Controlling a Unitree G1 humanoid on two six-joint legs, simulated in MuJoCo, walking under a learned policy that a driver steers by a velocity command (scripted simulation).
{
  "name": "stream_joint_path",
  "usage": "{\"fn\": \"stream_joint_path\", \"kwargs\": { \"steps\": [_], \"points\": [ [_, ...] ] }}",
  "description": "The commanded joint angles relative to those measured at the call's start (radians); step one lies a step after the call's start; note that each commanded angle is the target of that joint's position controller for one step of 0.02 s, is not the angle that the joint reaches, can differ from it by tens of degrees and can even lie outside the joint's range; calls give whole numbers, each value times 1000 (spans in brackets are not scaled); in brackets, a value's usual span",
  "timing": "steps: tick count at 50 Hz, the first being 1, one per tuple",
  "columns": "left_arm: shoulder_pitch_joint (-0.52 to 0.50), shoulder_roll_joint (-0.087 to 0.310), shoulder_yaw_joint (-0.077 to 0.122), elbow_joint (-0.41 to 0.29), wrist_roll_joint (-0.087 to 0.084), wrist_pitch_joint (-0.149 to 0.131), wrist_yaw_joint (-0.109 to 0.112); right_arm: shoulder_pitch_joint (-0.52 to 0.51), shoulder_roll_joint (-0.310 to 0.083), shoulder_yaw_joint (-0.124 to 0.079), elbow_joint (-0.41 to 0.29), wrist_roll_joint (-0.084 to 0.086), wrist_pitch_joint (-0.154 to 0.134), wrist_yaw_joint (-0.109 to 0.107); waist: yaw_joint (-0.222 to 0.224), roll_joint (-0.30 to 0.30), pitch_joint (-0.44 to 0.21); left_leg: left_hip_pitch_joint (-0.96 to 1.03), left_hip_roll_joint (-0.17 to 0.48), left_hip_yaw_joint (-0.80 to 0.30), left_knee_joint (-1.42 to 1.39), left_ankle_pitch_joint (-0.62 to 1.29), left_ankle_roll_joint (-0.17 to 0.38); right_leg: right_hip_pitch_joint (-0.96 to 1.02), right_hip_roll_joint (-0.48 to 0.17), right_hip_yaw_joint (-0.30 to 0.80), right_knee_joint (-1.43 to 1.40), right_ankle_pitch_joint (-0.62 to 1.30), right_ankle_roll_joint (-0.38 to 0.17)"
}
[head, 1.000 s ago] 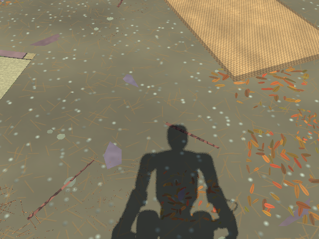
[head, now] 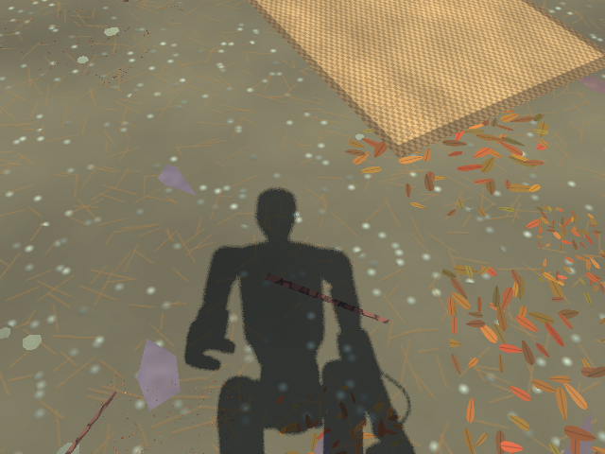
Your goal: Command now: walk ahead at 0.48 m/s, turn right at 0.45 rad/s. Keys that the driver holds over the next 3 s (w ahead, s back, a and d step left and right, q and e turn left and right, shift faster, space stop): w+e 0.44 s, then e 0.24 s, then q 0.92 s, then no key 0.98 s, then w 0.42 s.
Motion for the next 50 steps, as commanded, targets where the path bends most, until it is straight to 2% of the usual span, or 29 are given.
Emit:
{"fn": "stream_joint_path", "kwargs": {
  "steps": [1,2,3,4,6,7,9,12,17,23,25,27,28,29,30,31,32,33,34,35,37,39,41,42,45,47,48,49,50],
  "points": [
    [362,143,60,62,13,-13,14,-11,-197,-40,-51,1,5,-4,203,94,-152,-203,251,8,564,1137,59,445,53,28,-87,-64,-90],
    [449,231,88,67,21,-9,23,-15,-155,-35,-90,0,3,8,219,-38,-239,-416,176,21,926,608,41,635,-182,346,-112,-168,-165],
    [392,282,97,45,10,5,18,6,-103,-33,-152,22,-1,30,132,-219,-305,-802,-48,-117,1237,-85,5,824,-396,942,-302,-216,-339],
    [331,255,92,43,-13,11,18,-111,-160,-41,-181,6,-11,36,128,-60,-198,-921,37,-244,1226,23,27,751,-359,858,-361,-291,-294],
    [243,162,68,31,-12,3,24,-174,-161,-44,-206,10,-27,37,55,79,-41,-857,114,-235,1055,167,21,492,-297,636,-400,-86,-205],
    [226,141,60,27,-15,-6,30,-173,-150,-44,-209,-5,-12,34,22,91,-27,-789,134,-239,991,169,3,404,-248,556,-399,28,-176],
    [241,140,53,29,-20,-25,36,-151,-123,-40,-217,-25,27,38,-8,52,-42,-719,145,-230,906,157,-31,333,-192,463,-399,161,-157],
    [303,185,60,31,-26,-36,38,-245,-126,-40,-268,-29,57,45,6,10,-21,-772,151,-195,778,232,-72,311,-147,414,-416,204,-136],
    [428,185,60,28,-24,-23,36,-458,-145,-40,-357,-19,65,55,92,-39,-16,-893,126,-183,563,416,-93,443,-126,439,-393,284,-60],
    [506,196,60,16,-8,-13,52,-625,-150,-21,-443,-9,52,63,142,-66,-3,-913,60,-177,377,412,-73,597,-136,484,-297,465,-64],
    [490,208,64,6,-4,-8,61,-591,-161,-19,-450,-2,38,56,117,-85,-17,-794,21,-180,285,396,-48,591,-122,478,-214,616,-25],
    [428,228,69,-19,-6,-14,61,-411,-209,-34,-402,2,23,38,37,-104,-97,-513,-30,-178,194,395,-10,526,-80,476,-62,775,41],
    [382,234,70,-34,-21,-25,53,-268,-240,-44,-373,-2,6,27,-46,-87,-159,-301,20,-206,114,545,17,443,-39,461,108,709,69],
    [373,180,56,-84,-47,-36,49,-118,-310,-59,-358,-27,-5,12,-86,10,-305,-17,251,-366,184,833,58,273,15,414,363,306,92],
    [538,105,48,-94,-84,-23,69,-108,-359,-65,-375,-38,9,20,1,222,-463,197,582,-657,283,1418,176,65,154,290,667,-608,101],
    [593,203,64,-72,-41,-4,81,-126,-317,-68,-388,-1,32,29,22,145,-529,137,579,-729,277,1360,247,36,86,278,798,-547,104],
    [517,214,68,-68,-23,14,76,-227,-237,-52,-413,7,39,22,33,109,-406,-16,519,-646,197,1099,245,-9,50,250,808,-436,119],
    [425,210,69,-80,-4,27,63,-290,-156,-25,-421,8,43,19,35,56,-253,-167,415,-490,129,945,195,-23,9,233,737,-373,133],
    [383,193,70,-93,2,40,45,-303,-146,-18,-414,3,45,13,41,92,-171,-256,355,-397,86,895,162,-20,-9,229,690,-342,148],
    [387,166,65,-92,8,54,30,-284,-159,-19,-396,2,44,11,49,126,-132,-336,317,-342,52,916,158,23,-9,228,656,-319,157],
    [406,123,53,-94,5,67,19,-244,-179,-24,-363,0,30,20,68,124,-145,-400,292,-292,36,1010,173,92,22,234,605,-285,155],
    [412,107,43,-88,4,71,22,-258,-175,-19,-350,-4,18,29,92,114,-174,-421,284,-261,30,1026,183,132,32,245,505,-260,151],
    [387,90,25,-84,11,79,25,-289,-159,-8,-338,-3,18,39,109,142,-172,-465,249,-228,14,945,165,206,0,205,308,-214,149],
    [350,86,15,-87,12,81,27,-285,-167,-9,-329,-1,22,43,96,165,-165,-478,229,-226,10,895,158,242,-10,175,222,-189,150],
    [257,119,8,-107,3,86,41,-228,-240,-35,-310,1,52,53,47,174,-146,-479,227,-307,17,643,165,279,6,141,97,-195,158],
    [246,136,8,-113,0,78,54,-224,-272,-52,-314,8,82,54,54,145,-112,-517,230,-373,35,435,156,320,12,127,-20,-194,144],
    [257,140,7,-113,1,68,62,-224,-269,-53,-317,12,94,51,64,130,-91,-563,223,-400,53,366,132,375,8,131,-119,-160,130],
    [264,164,10,-119,8,55,72,-207,-245,-50,-320,13,101,49,65,86,-84,-614,204,-417,81,294,89,433,-55,205,-206,-139,112],
    [289,215,15,-133,24,42,83,-202,-174,-35,-347,18,99,51,60,-47,-115,-667,138,-364,211,158,37,494,-251,390,-311,-167,74]
  ]
}}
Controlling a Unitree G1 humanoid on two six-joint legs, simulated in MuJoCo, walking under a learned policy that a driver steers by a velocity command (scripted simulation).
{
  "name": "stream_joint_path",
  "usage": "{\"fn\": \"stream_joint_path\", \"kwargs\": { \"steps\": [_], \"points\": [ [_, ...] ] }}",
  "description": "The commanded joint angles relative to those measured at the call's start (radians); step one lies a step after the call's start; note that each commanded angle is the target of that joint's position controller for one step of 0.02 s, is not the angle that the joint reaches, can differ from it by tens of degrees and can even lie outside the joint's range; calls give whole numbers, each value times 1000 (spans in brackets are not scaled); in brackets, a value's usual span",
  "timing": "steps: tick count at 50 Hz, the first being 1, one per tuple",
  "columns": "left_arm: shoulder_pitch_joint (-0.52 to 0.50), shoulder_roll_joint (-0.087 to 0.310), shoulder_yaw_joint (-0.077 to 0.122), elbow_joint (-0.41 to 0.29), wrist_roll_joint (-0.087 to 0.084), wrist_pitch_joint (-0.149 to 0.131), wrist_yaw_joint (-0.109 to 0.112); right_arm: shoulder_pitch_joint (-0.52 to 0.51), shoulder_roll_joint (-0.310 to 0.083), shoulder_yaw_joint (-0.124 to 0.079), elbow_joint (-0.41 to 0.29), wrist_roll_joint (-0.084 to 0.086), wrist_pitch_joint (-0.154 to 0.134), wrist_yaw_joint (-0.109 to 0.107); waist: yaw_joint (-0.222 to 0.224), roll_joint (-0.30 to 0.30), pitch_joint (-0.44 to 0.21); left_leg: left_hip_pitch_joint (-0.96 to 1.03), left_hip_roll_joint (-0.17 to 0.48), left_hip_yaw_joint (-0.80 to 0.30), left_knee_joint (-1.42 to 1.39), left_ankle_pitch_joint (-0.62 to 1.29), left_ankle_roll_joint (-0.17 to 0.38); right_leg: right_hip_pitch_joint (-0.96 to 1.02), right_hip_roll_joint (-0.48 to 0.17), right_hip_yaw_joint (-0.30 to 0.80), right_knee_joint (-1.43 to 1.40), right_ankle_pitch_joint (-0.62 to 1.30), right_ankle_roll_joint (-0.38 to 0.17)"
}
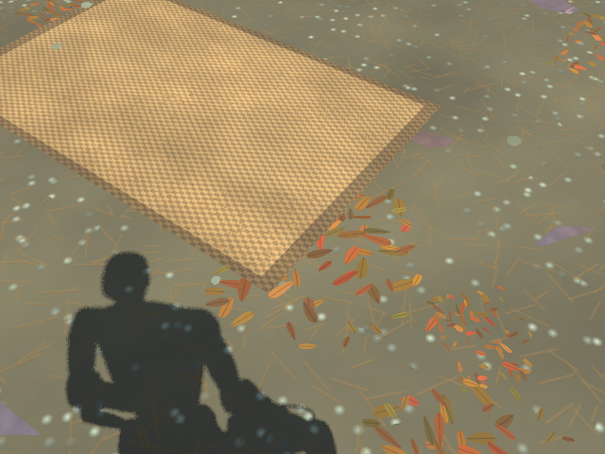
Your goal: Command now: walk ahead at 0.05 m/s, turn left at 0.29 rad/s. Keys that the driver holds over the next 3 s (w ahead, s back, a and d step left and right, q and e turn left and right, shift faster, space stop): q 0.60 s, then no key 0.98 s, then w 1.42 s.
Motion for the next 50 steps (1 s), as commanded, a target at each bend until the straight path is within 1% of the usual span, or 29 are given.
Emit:
{"fn": "stream_joint_path", "kwargs": {
  "steps": [1,2,3,4,5,7,10,13,15,16,17,18,19,20,21,22,24,27,31,36,40,42,43,44,45,46,47,48,50],
  "points": [
    [93,274,66,-31,-4,-17,28,-38,-33,-13,-120,21,2,-9,45,-253,-22,-208,-50,-21,161,-301,8,118,-380,356,-298,57,-158],
    [85,227,63,-41,-3,-19,27,-44,-110,-38,-106,-2,16,-17,77,-201,-11,-163,-16,-40,388,-396,-1,39,-408,337,-287,147,-231],
    [41,166,46,-50,-6,-23,28,-18,-130,-55,-91,0,28,-17,38,-135,-5,-157,-11,-59,497,-369,-1,23,-359,262,-271,234,-234],
    [-2,134,37,-59,-8,-22,29,14,-123,-61,-75,-3,39,-19,10,-107,1,-149,-3,-57,555,-329,-11,15,-311,176,-256,305,-209],
    [-23,123,34,-65,-8,-24,34,25,-120,-65,-72,-9,47,-18,-4,-123,-9,-159,6,-50,580,-292,-18,41,-282,117,-241,353,-189],
    [-5,120,36,-64,-8,-26,37,19,-97,-63,-76,-12,54,-12,9,-121,-30,-176,11,-27,546,-274,-44,116,-257,48,-198,458,-181],
    [36,145,49,-51,-8,-23,31,-51,-68,-51,-117,-2,63,6,51,-148,-52,-125,27,-8,383,-279,-54,166,-276,18,-157,449,-179],
    [52,191,68,-46,-1,-17,15,-81,-84,-51,-153,6,69,17,74,-182,-71,-41,16,31,247,-293,-35,172,-307,18,-118,451,-176],
    [39,214,79,-46,-5,-11,8,-59,-85,-52,-160,8,63,19,53,-168,-75,35,2,60,111,-220,-15,151,-307,-3,-61,424,-146],
    [35,218,83,-44,-10,-8,6,-35,-83,-51,-155,5,54,16,29,-137,-75,114,-11,65,-20,-107,-2,104,-290,-39,-2,350,-103],
    [69,202,83,-35,-6,-7,2,-24,-120,-59,-154,-8,40,8,25,-32,-68,199,27,-44,-147,-13,13,12,-248,-93,117,183,-35],
    [106,120,65,-67,6,0,-6,-13,-242,-81,-176,-16,25,-1,55,252,-70,314,311,-415,-207,250,71,-224,-128,-186,380,-255,48],
    [-31,115,53,-126,-3,18,12,67,-330,-110,-161,-7,24,0,-26,308,-30,221,426,-549,-197,520,232,-330,-11,-75,499,-407,52],
    [-47,141,58,-122,-8,26,14,72,-273,-99,-152,-3,27,-2,-11,154,-9,226,378,-477,-189,489,252,-340,-45,-10,587,-348,49],
    [-29,144,61,-105,-21,23,8,2,-228,-85,-162,3,32,-7,23,113,17,199,311,-400,-191,411,228,-335,-54,10,594,-258,43],
    [-6,154,64,-88,-24,14,3,-71,-204,-77,-181,2,39,-12,54,101,18,200,247,-349,-193,356,187,-329,-60,17,572,-186,42],
    [36,171,71,-69,-3,12,-7,-96,-182,-71,-198,12,39,-16,62,116,-35,235,202,-311,-181,428,176,-303,-42,6,600,-117,50],
    [31,155,67,-80,-9,17,-12,-56,-196,-77,-192,14,32,-14,49,89,-57,273,198,-332,-177,404,182,-316,-32,13,573,-92,64],
    [4,156,63,-99,-10,23,-5,-26,-203,-80,-192,5,35,-19,25,118,-43,286,199,-392,-181,293,198,-327,-23,21,459,-103,72],
    [-6,146,53,-106,-16,19,-2,-32,-197,-71,-192,-9,35,-18,12,121,-45,212,194,-414,-165,269,200,-196,-9,10,328,-132,51],
    [21,143,45,-106,-28,13,4,-70,-195,-63,-188,-14,40,-17,26,129,-42,148,186,-444,-136,311,177,-44,15,-5,176,-149,22],
    [80,122,38,-87,-28,3,10,-106,-180,-53,-184,-2,43,-21,70,106,-42,102,157,-443,-98,294,132,98,18,-14,-53,-23,3],
    [95,127,35,-82,-20,-8,17,-102,-156,-43,-181,3,39,-24,77,71,-44,49,127,-437,-79,191,82,193,-27,37,-184,84,-8],
    [86,181,37,-95,0,-21,25,-62,-97,-25,-183,2,31,-24,46,-84,-69,0,50,-352,34,-4,29,254,-215,235,-271,110,-42],
    [12,243,42,-114,-6,-22,18,-20,-103,-28,-180,10,31,-28,5,-173,-39,-32,-93,-204,81,-261,0,171,-358,379,-266,350,-148],
    [19,207,38,-103,-10,-24,11,-35,-151,-39,-156,-4,40,-34,38,-161,-52,45,-54,-167,208,-356,-12,87,-381,376,-251,351,-227],
    [-2,159,21,-100,-14,-30,4,-52,-154,-43,-147,2,45,-30,31,-124,-28,59,-46,-170,249,-324,-19,62,-327,323,-257,329,-221],
    [-26,144,14,-96,-14,-31,3,-59,-141,-42,-136,4,47,-26,22,-121,-15,68,-43,-162,259,-292,-29,51,-270,255,-250,307,-191],
    [-24,146,12,-78,-14,-33,7,-51,-117,-33,-119,-2,52,-15,18,-158,-20,68,-30,-131,212,-259,-44,99,-203,177,-214,375,-149]
  ]
}}
Over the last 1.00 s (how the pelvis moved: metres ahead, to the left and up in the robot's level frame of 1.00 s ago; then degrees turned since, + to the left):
0.42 -0.03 0.01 -22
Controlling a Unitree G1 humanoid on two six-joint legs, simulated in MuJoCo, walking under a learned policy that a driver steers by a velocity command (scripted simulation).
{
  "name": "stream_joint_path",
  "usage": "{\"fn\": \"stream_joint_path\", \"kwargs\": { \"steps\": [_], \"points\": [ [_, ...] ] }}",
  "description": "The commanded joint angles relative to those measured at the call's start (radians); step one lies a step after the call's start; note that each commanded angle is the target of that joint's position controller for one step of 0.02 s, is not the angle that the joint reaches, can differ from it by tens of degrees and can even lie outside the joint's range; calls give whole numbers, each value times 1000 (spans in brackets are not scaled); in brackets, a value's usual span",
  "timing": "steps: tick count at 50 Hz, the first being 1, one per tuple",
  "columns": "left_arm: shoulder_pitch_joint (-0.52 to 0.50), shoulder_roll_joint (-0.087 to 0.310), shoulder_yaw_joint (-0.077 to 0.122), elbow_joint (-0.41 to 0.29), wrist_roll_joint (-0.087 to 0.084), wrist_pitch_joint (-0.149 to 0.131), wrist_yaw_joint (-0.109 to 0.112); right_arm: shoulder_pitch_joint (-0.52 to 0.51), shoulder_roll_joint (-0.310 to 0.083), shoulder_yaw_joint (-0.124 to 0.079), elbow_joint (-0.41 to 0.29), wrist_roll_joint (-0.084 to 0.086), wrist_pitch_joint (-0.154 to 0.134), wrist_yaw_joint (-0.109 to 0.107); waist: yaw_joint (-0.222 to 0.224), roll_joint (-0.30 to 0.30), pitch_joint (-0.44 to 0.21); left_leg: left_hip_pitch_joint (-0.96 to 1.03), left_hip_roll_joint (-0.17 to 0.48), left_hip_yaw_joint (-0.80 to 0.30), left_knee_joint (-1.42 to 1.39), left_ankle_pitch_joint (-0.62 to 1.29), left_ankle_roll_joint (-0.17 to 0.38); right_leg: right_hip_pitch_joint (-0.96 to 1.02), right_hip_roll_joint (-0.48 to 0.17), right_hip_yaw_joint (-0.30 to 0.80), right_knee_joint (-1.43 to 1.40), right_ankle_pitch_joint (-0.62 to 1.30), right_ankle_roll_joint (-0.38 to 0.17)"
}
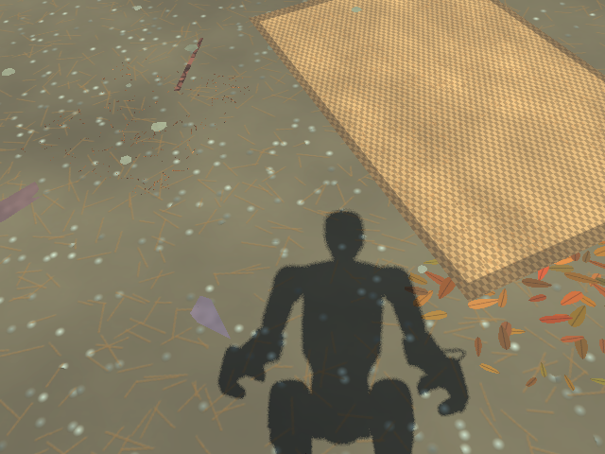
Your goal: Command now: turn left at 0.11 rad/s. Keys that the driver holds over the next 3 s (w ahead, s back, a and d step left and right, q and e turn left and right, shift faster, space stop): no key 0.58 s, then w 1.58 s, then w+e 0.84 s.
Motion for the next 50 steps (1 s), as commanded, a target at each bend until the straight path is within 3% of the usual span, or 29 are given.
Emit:
{"fn": "stream_joint_path", "kwargs": {
  "steps": [1,3,5,7,8,10,12,29,31,33,34,36,37,39,40,42,43,44,45,46,48,50],
  "points": [
    [-40,142,27,-39,0,-16,2,44,-71,-16,-15,-2,-4,4,-16,-201,-50,19,41,37,-19,-8,-26,49,-200,169,-109,368,-126],
    [-9,147,29,-19,-2,-13,0,32,-57,-8,4,5,-4,-3,3,-192,-68,45,47,63,-137,25,-30,96,-198,177,-78,392,-125],
    [-15,156,33,-4,-7,-8,0,47,-48,-2,34,7,-9,-13,-14,-177,-73,140,57,77,-330,213,-24,77,-178,171,-52,353,-92],
    [2,141,31,2,-6,-15,-5,34,-99,-6,44,-10,-22,-22,2,-131,-91,251,145,-27,-352,360,-14,-4,-157,177,-56,228,-34],
    [21,133,33,8,-13,-16,-11,11,-132,-13,63,-3,-26,-19,38,-44,-50,183,161,-39,-303,392,9,-4,-102,130,-88,146,-19],
    [-14,133,34,38,-10,-10,-7,11,-80,0,88,0,-36,-11,5,-26,-18,100,158,-42,-337,308,17,55,-90,108,-75,92,-12],
    [-12,135,36,59,-8,-7,-9,15,-81,4,116,-3,-41,-18,9,-3,-17,93,154,-44,-358,303,15,72,-98,109,-63,132,-18],
    [50,105,23,250,-10,-6,-2,44,-55,26,277,1,-52,-30,11,-43,10,102,165,-46,-391,259,39,45,-96,107,-97,86,1],
    [65,112,26,261,-7,-2,-2,66,-70,19,290,-2,-48,-29,7,-30,-3,92,145,-47,-396,26,59,27,-60,85,-68,-125,-9],
    [54,118,33,249,2,4,-8,84,-95,5,286,-6,-37,-25,-7,2,59,44,154,-102,-410,-282,107,-94,-20,67,3,-378,-34],
    [34,101,30,236,6,3,-13,109,-98,1,289,-6,-35,-24,-22,28,99,49,190,-164,-440,-360,134,-169,-6,56,54,-396,-37],
    [9,47,19,211,18,-14,-23,156,-118,-15,307,-7,-40,-26,-34,121,120,112,322,-327,-536,-390,199,-256,12,-44,224,-218,-22],
    [-3,59,22,201,20,-26,-26,156,-112,-19,305,-8,-47,-24,-36,112,121,103,361,-358,-561,-338,220,-263,-19,-43,276,-175,-21],
    [13,77,31,191,12,-47,-35,123,-114,-26,295,-11,-61,-18,-6,87,102,101,350,-307,-544,-240,213,-229,-37,-40,251,-215,-31],
    [52,66,32,199,7,-55,-39,92,-111,-28,287,-6,-65,-15,22,84,99,51,318,-249,-517,-212,196,-140,-28,-59,179,-196,-40],
    [240,50,39,267,-4,-66,-33,20,-92,-29,259,-1,-71,-12,108,38,92,-159,220,-130,-380,-188,149,184,20,-76,-2,-128,-51],
    [346,101,53,293,7,-75,-21,-9,-42,-16,234,-6,-81,-7,146,-118,78,-292,138,-23,-148,-118,113,320,-120,140,-135,-258,-68],
    [467,211,80,317,4,-77,-19,-27,28,2,192,-3,-93,2,165,-348,28,-455,20,134,150,-106,79,399,-355,568,-320,-544,-146],
    [431,190,77,325,5,-69,-18,-44,-54,-15,182,-30,-98,9,117,-231,92,-491,72,83,316,-97,93,295,-414,654,-331,-583,-194],
    [325,140,64,284,6,-75,-23,-49,-49,-16,187,-30,-104,20,63,-124,140,-494,122,58,376,5,102,224,-376,566,-322,-520,-186],
    [238,103,53,249,2,-96,-25,-18,-20,-11,209,-22,-117,37,15,-89,111,-436,165,71,367,147,86,196,-290,380,-332,-263,-149],
    [274,72,42,266,-1,-110,-21,-21,-21,-14,212,-31,-110,45,13,-104,73,-421,165,111,359,208,62,231,-238,249,-314,8,-134]
  ]
}}
Over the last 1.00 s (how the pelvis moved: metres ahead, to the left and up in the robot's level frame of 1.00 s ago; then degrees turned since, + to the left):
-0.01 0.00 0.01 27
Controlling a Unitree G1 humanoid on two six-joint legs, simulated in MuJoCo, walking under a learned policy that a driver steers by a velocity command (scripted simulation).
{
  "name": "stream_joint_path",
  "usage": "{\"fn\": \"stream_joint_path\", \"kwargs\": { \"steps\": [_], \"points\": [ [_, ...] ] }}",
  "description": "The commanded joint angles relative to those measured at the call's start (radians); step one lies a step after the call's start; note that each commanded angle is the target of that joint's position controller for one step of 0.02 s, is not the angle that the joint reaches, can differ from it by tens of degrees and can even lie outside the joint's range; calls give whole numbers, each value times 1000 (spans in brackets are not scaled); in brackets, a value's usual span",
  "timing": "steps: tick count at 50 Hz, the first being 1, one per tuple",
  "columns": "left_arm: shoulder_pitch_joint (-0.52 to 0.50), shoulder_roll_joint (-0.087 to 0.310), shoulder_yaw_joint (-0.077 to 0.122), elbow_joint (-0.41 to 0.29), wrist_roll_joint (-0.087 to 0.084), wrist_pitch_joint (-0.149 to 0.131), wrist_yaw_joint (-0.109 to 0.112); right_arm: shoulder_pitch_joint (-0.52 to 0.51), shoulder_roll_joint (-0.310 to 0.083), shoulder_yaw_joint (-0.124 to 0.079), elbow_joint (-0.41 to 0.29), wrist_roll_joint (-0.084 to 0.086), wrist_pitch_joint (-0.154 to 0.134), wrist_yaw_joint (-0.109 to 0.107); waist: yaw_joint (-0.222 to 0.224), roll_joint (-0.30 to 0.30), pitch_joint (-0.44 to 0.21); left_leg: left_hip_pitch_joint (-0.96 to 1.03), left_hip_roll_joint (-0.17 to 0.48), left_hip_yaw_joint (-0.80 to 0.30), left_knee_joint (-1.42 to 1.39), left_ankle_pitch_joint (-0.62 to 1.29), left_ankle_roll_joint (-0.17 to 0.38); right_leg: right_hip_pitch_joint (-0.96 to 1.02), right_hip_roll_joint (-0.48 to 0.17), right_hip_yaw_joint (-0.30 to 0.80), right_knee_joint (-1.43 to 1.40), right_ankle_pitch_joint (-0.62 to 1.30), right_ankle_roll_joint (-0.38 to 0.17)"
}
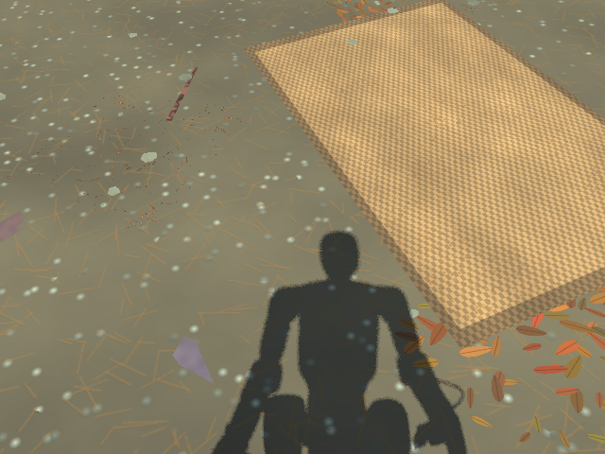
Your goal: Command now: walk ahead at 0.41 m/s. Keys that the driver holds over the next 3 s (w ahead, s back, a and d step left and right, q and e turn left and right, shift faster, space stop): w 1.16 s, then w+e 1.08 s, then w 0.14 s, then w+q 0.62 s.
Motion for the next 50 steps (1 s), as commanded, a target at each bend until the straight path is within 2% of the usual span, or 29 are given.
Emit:
{"fn": "stream_joint_path", "kwargs": {
  "steps": [1,4,7,9,12,13,14,15,16,17,18,19,20,22,24,27,32,37,40,41,42,43,44,45,46,47,48,49,50],
  "points": [
    [75,94,8,-10,-5,-28,6,-68,-49,-8,-62,-5,-11,14,-3,-99,109,-303,48,10,40,88,-21,136,-261,263,-214,199,-95],
    [138,83,-1,14,-6,-29,9,-181,-28,-1,-110,0,0,12,16,-108,112,-338,34,58,-26,119,-46,143,-241,180,-189,452,-99],
    [142,82,-9,16,-4,-27,14,-316,-5,16,-168,8,2,13,36,-122,143,-275,8,102,-219,179,-50,90,-217,129,-196,540,-94],
    [150,95,-8,23,-2,-28,17,-359,-2,22,-192,16,2,11,42,-137,150,-199,-13,125,-331,207,-32,81,-224,113,-198,604,-92],
    [114,120,-4,24,-4,-33,19,-289,-39,10,-193,18,-2,-5,-12,-142,105,-40,-55,133,-408,194,26,124,-253,87,-99,906,-75],
    [98,132,-1,22,-3,-32,21,-201,-61,-2,-168,18,-8,-12,-53,-142,55,49,-78,128,-419,171,45,149,-256,77,4,1029,-65],
    [81,142,3,19,-3,-28,22,-59,-84,-16,-123,20,-15,-21,-110,-136,-20,186,-96,122,-459,171,66,152,-248,66,164,1065,-54],
    [62,146,4,13,-8,-25,19,90,-109,-32,-77,12,-23,-30,-175,-118,-90,388,-58,85,-516,191,88,53,-220,46,364,929,-42],
    [87,96,-8,-13,-9,-23,14,240,-194,-56,-53,-13,-27,-39,-200,-1,-204,603,184,-188,-533,7,131,-134,-158,9,671,519,-35],
    [204,5,-14,-13,-31,-16,4,215,-232,-63,-61,-20,-20,-28,-106,179,-267,751,416,-705,-681,-52,278,-461,31,27,1021,-263,-7],
    [106,101,9,-25,-8,-10,7,120,-185,-59,-67,22,-16,-17,-94,33,-156,626,361,-688,-756,-179,253,-536,-35,117,1055,-170,-30],
    [11,107,15,-58,-3,-15,1,18,-119,-41,-87,31,-21,-14,-61,10,-20,471,329,-525,-790,-154,223,-551,-80,106,1004,-65,-34],
    [-30,92,15,-66,-2,-18,-2,-18,-69,-28,-86,25,-33,-11,-37,-31,43,358,283,-420,-820,-18,199,-514,-110,100,955,-16,-33],
    [-17,59,15,-63,15,3,-13,-4,-14,-8,-59,21,-49,-19,17,-14,54,245,211,-269,-844,150,151,-420,-144,96,871,5,-13],
    [-26,37,15,-71,18,21,-22,58,-25,-6,-32,22,-65,-24,31,-3,54,230,191,-202,-854,270,147,-417,-149,73,820,9,6],
    [-155,48,18,-120,20,38,-29,120,-60,-9,-15,25,-70,-27,19,5,93,245,167,-135,-890,311,139,-525,-170,34,722,98,33],
    [-378,39,6,-199,3,34,-35,216,-49,4,2,27,-66,-29,-39,17,112,318,126,-58,-882,502,93,-556,-146,-29,439,260,56],
    [-500,47,1,-247,-1,26,-30,297,-60,6,31,15,-59,-42,-76,35,114,495,170,-52,-831,638,99,-559,-103,-56,276,254,23],
    [-436,72,12,-242,0,13,-22,261,-81,0,30,8,-56,-51,-22,48,80,555,195,-32,-706,914,91,-436,-54,-67,215,136,-27],
    [-340,90,23,-213,0,7,-14,249,-91,-3,30,6,-55,-52,19,55,31,558,191,-24,-599,1024,80,-327,-23,-73,192,103,-47],
    [-180,109,36,-160,5,-1,-5,228,-96,-5,26,11,-51,-49,87,38,-46,516,166,0,-424,1012,64,-142,-5,-79,123,145,-72],
    [-8,165,57,-116,27,-10,6,215,-80,2,3,21,-53,-46,151,2,-147,325,133,18,-182,758,50,124,-134,56,117,116,-117],
    [93,273,87,-108,49,-6,9,319,23,21,-23,63,-52,-32,117,-215,-294,-41,-42,86,236,108,-2,425,-453,545,67,42,-261],
    [34,236,82,-106,9,9,-5,295,-60,-6,-10,39,-49,-34,99,-128,-288,-159,-78,-49,360,-197,14,382,-469,726,-47,20,-282],
    [-89,189,69,-122,-10,10,-9,202,-67,-14,-41,28,-48,-33,48,-95,-110,-221,-13,-69,351,-109,20,225,-432,557,-74,-31,-246],
    [-156,122,52,-133,-10,3,-13,143,-54,-11,-56,22,-53,-29,29,-48,-16,-207,23,-65,294,-41,19,84,-389,447,-121,25,-214],
    [-179,87,42,-128,-7,-5,-12,126,-36,-13,-57,16,-47,-26,-3,-46,31,-167,51,-62,235,-7,15,-7,-340,358,-149,82,-175],
    [-175,55,31,-112,-8,-12,-7,141,-20,-11,-55,1,-33,-21,-32,-62,48,-114,68,-58,186,10,4,-77,-300,288,-170,142,-145],
    [-153,48,27,-98,-7,-19,-5,157,1,-9,-49,-3,-20,-14,-45,-70,43,-82,70,-50,163,20,-6,-102,-282,244,-179,189,-136]
  ]
}}
Over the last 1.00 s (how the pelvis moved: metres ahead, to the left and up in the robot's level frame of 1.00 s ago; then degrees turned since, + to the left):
0.08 -0.03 0.00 0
